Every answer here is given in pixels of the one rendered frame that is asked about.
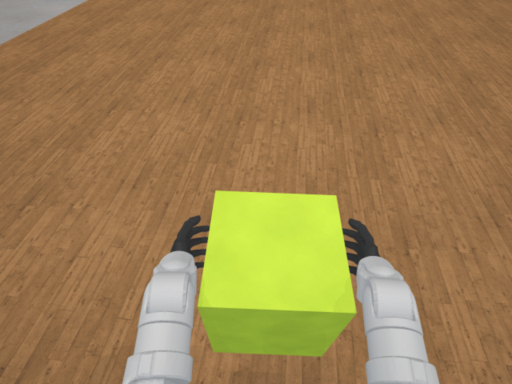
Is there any robot right forearm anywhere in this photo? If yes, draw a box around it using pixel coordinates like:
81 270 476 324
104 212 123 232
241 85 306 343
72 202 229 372
356 256 439 384

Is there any robot left forearm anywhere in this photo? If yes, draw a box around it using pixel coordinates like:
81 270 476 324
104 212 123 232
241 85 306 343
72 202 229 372
122 251 197 384

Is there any left robot hand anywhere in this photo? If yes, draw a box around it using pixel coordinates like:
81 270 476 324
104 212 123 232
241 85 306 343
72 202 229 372
170 215 210 268

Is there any carton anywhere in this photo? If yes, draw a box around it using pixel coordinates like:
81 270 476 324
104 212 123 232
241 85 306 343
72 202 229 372
198 190 357 357

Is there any right robot hand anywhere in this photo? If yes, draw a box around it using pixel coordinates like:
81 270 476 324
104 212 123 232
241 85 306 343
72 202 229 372
342 218 380 276

